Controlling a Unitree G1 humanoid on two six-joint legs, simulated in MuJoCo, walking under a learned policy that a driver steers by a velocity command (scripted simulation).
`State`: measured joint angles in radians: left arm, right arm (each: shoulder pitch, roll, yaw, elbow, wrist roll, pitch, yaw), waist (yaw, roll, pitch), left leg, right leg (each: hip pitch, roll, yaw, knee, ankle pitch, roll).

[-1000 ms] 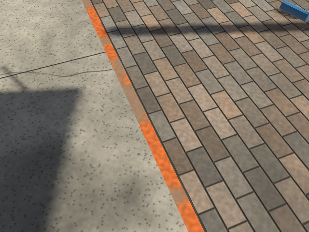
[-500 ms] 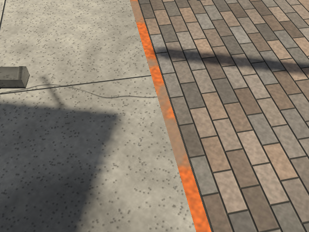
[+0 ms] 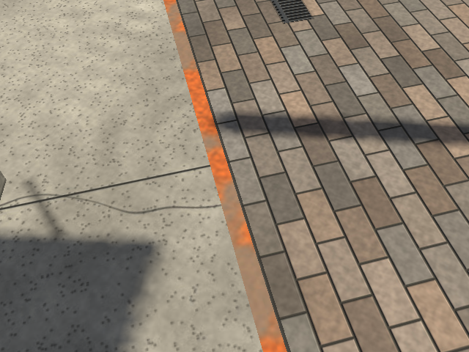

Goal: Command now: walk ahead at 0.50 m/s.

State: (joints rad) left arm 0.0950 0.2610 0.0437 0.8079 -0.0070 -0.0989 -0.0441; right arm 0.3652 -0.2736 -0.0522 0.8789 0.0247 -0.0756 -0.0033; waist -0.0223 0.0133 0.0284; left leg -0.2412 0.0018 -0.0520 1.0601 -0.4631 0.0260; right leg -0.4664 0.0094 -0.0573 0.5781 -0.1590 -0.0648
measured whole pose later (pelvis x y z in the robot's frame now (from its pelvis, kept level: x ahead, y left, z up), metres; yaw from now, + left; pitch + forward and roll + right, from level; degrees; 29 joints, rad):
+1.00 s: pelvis +0.54 -0.01 +0.00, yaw -17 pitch +2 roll +2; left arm 0.07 0.24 0.06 0.74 -0.02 -0.02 -0.06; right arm 0.31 -0.27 -0.08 0.92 0.02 -0.06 -0.02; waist -0.05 -0.02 0.03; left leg 0.10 0.05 0.30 0.34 -0.43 -0.05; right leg -0.56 -0.05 -0.07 0.64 -0.13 -0.10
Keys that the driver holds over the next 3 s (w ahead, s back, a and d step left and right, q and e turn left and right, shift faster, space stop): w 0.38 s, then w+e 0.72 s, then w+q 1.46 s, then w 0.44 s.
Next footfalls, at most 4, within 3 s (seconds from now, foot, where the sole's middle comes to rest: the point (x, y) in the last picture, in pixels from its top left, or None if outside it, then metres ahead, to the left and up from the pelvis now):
0.48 left None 0.44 0.14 -0.76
1.02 right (297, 275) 0.68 -0.15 -0.76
1.58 left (262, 176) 1.06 -0.07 -0.76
2.04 right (321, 126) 1.29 -0.31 -0.76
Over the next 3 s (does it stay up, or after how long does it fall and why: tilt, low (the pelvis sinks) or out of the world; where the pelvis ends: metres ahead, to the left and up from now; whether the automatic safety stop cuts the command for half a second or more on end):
stays up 1.62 -0.05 0.01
